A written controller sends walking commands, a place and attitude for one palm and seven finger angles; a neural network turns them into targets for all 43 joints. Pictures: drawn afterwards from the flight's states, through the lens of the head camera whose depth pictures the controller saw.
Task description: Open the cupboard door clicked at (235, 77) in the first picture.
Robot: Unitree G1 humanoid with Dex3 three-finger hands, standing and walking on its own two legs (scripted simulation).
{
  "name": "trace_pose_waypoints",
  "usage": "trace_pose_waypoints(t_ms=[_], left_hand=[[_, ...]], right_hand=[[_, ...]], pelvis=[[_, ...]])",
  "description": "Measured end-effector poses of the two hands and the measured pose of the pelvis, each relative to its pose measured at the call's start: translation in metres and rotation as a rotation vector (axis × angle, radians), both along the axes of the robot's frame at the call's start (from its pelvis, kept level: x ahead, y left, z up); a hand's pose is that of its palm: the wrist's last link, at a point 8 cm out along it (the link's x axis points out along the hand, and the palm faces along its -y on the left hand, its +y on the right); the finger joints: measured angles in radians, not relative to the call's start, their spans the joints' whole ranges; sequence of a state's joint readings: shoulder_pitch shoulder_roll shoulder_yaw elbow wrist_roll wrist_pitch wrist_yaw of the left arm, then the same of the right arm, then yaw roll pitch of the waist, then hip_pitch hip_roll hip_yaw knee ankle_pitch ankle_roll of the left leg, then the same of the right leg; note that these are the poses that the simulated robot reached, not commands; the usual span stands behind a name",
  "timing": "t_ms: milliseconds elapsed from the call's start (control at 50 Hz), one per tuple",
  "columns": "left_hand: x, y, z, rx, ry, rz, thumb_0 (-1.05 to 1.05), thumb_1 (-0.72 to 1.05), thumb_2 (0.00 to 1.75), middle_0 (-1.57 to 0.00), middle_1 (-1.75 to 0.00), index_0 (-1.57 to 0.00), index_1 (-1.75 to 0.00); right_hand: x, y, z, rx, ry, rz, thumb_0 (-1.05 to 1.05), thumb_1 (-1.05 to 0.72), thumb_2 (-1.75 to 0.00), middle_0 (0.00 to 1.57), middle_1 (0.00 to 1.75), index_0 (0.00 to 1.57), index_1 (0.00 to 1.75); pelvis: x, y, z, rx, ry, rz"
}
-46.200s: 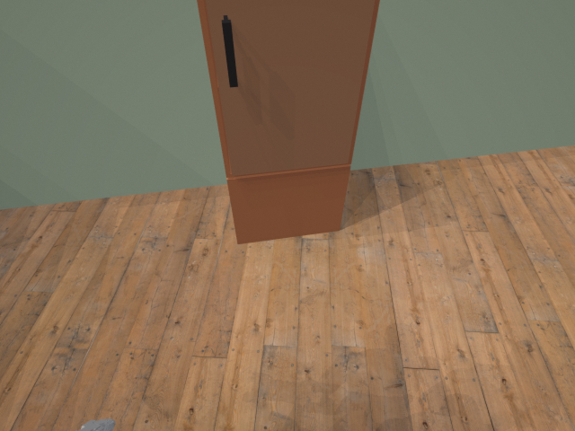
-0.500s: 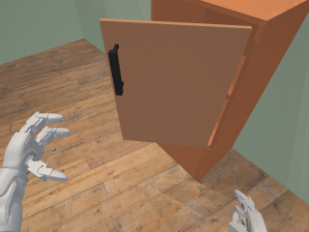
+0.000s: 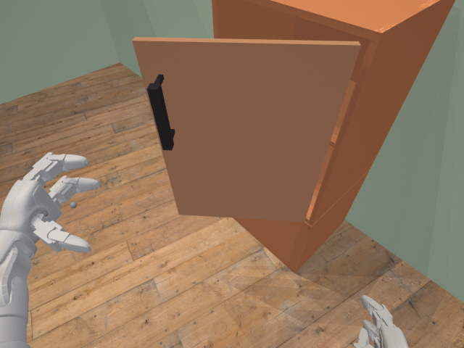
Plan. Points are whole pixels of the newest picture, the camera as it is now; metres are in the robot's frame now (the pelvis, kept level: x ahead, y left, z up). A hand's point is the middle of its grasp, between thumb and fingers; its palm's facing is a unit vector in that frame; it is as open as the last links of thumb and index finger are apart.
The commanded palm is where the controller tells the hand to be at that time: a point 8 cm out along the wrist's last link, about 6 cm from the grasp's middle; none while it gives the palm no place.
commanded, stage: raise the hand with hooked fingers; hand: left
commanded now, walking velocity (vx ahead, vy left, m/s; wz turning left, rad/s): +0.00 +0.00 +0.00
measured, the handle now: (164, 113) +0.56 +0.20 +0.11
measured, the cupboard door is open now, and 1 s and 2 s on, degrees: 43 43 43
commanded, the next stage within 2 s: move the hooked fingers beside the handle in 0.24 s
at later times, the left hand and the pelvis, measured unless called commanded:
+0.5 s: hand (75, 199) +0.30 +0.28 +0.13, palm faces +0.07 -1.00 -0.02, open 14.0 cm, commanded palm +0.29 +0.32 +0.13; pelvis +0.00 -0.01 +0.00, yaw +1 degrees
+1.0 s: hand (99, 165) +0.38 +0.27 +0.12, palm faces +0.01 -1.00 -0.01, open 14.0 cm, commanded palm +0.36 +0.31 +0.12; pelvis +0.00 +0.01 +0.00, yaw -1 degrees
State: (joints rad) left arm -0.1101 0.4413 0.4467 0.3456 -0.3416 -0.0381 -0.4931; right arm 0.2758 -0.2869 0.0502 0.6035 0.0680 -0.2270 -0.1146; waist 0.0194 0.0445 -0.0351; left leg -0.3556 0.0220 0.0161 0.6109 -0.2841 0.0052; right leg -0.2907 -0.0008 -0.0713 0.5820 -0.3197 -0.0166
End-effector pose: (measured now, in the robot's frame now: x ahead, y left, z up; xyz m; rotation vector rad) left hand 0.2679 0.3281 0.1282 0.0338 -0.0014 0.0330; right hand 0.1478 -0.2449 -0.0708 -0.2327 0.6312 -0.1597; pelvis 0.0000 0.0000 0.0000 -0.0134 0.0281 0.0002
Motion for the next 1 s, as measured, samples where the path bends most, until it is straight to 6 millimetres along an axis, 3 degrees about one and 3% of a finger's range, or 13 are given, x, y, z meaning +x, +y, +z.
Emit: trace_pose_waypoints(t_ms=[440, 720, 880, 1000], left_hand=[[0.000, -0.002, 0.004, -0.004, -0.007, 0.028, -0.01, -0.50, 0.30, -0.30, -1.20, -0.31, -1.20], [0.057, -0.002, 0.002, -0.026, 0.002, -0.015, -0.01, -0.50, 0.30, -0.30, -1.20, -0.31, -1.20], [0.076, -0.001, 0.000, -0.023, -0.011, -0.017, -0.01, -0.50, 0.30, -0.30, -1.20, -0.30, -1.20], [0.091, -0.005, -0.004, -0.026, 0.008, -0.026, -0.01, -0.50, 0.30, -0.30, -1.20, -0.30, -1.20]], right_hand=[[0.005, -0.002, -0.002, 0.013, -0.012, 0.003, 0.01, -0.91, -0.90, 0.20, 0.30, 0.20, 0.30], [-0.030, -0.016, -0.013, -0.027, 0.102, -0.054, 0.01, -0.91, -0.89, 0.20, 0.30, 0.20, 0.30], [-0.057, -0.018, -0.020, -0.032, 0.196, -0.103, 0.01, -0.91, -0.90, 0.20, 0.30, 0.20, 0.30], [-0.066, -0.012, -0.024, -0.034, 0.248, -0.111, 0.01, -0.91, -0.90, 0.20, 0.30, 0.20, 0.30]], pelvis=[[-0.002, -0.008, 0.000, 0.005, -0.008, 0.006], [-0.005, -0.004, -0.003, 0.000, 0.034, -0.003], [-0.001, 0.003, -0.004, -0.001, 0.056, -0.016], [0.000, 0.008, -0.004, -0.005, 0.066, -0.010]])
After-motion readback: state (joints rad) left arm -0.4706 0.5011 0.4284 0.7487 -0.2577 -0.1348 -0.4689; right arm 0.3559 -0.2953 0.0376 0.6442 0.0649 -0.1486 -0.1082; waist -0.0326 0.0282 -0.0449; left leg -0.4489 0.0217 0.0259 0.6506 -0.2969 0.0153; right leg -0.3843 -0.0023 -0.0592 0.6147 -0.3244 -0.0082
